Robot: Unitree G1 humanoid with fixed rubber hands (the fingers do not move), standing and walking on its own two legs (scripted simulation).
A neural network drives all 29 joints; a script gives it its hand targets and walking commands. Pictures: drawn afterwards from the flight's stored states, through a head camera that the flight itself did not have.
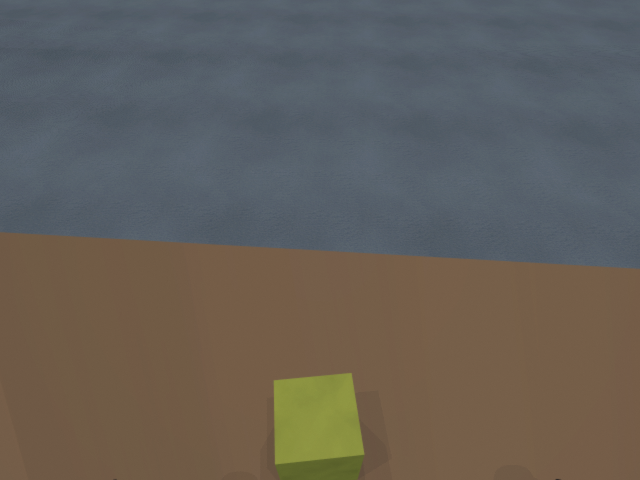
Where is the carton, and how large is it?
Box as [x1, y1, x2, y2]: [274, 373, 363, 479]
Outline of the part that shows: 351,373 274,380 275,465 280,479 357,479 363,457 363,448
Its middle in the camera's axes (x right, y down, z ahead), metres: -0.01 +0.53 +1.06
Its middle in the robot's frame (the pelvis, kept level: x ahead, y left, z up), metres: +0.40 +0.03 -0.66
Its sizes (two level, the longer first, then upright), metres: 0.210 0.200 0.250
